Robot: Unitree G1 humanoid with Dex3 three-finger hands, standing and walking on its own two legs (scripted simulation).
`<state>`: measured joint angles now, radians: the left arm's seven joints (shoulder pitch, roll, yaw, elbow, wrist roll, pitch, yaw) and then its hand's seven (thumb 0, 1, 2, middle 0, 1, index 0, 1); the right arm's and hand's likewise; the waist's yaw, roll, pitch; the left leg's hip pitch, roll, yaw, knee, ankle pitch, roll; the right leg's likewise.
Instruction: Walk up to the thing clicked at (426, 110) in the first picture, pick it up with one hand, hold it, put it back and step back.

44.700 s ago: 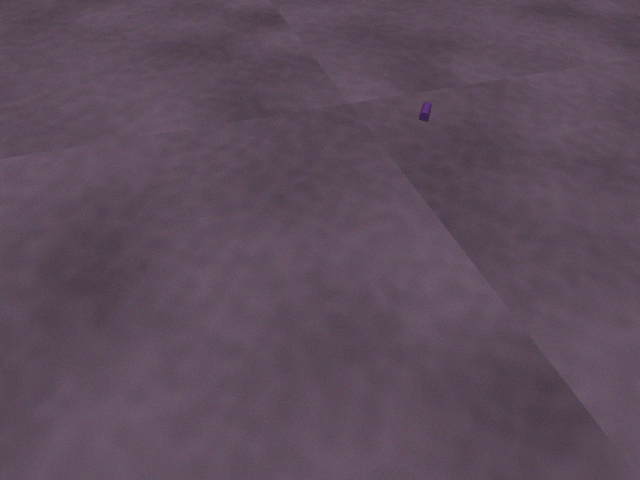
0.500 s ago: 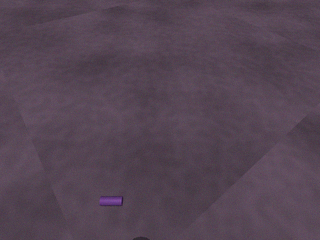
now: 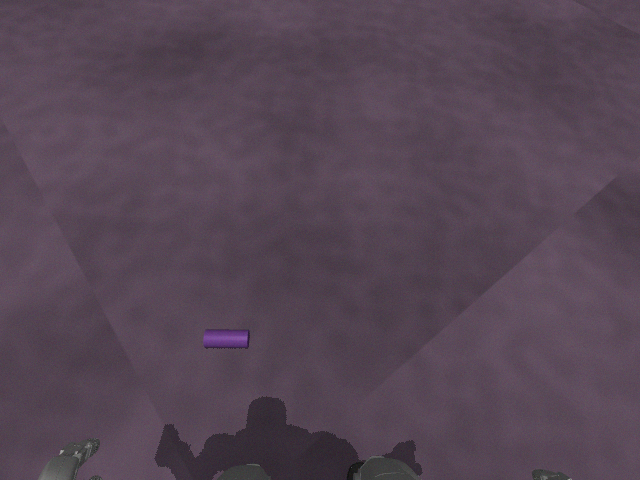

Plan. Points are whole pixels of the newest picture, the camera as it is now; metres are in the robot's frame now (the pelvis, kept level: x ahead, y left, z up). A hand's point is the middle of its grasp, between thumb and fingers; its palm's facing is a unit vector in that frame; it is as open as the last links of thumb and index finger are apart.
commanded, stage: step back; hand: left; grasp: from above
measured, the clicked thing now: (227, 338) +0.52 +0.22 -0.74
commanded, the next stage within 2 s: none
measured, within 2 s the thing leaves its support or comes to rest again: neither
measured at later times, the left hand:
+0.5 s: hand out of the picture +0.04 +0.30 -0.15, palm faces -0.10 -0.91 -0.40, open 7.4 cm
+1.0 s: hand out of the picture -0.09 +0.32 -0.15, palm faces -0.03 -0.94 -0.34, open 7.4 cm
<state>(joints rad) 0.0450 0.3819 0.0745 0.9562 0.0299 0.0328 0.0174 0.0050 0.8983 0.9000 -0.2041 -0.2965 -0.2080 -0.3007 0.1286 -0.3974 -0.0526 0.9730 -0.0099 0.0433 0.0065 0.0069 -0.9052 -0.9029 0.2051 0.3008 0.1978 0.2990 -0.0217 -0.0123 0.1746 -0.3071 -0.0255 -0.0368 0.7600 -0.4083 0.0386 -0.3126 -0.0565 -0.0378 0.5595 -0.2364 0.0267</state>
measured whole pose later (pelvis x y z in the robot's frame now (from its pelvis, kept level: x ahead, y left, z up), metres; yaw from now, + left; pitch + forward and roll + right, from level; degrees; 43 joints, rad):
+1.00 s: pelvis -0.22 +0.07 +0.00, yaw +0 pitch -3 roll -1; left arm 0.12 0.38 0.08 0.80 0.03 0.09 0.00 0.00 0.90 0.90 -0.20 -0.30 -0.21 -0.30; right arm 0.19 -0.35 -0.04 0.88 -0.04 0.03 -0.01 0.01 -0.90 -0.90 0.21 0.30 0.20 0.30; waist -0.02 -0.05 0.18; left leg -0.23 -0.01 -0.05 0.62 -0.34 0.02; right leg -0.49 0.08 0.10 0.92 -0.46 0.00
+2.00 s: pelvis -0.56 +0.00 -0.01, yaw -6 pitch -2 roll +0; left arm 0.21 0.42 0.08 0.86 0.02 0.05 0.00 0.00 0.90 0.90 -0.20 -0.30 -0.21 -0.30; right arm 0.09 -0.38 -0.04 0.80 -0.05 0.03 -0.01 0.01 -0.90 -0.90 0.21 0.30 0.20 0.30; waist 0.02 -0.04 0.15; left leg -0.43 0.07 0.03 0.62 -0.16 0.01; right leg -0.22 0.00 0.07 0.73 -0.48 0.02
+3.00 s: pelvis -0.57 -0.02 -0.01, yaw +3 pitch -2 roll +1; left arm 0.12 0.37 0.06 0.98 0.03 -0.02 -0.01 0.00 0.90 0.90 -0.21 -0.30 -0.21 -0.30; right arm 0.22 -0.38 -0.05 1.03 -0.04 0.00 0.00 0.01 -0.91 -0.90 0.21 0.30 0.20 0.30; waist 0.02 0.01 0.09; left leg -0.27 0.02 -0.01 0.64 -0.34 -0.02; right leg -0.35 -0.07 -0.08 0.68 -0.30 -0.01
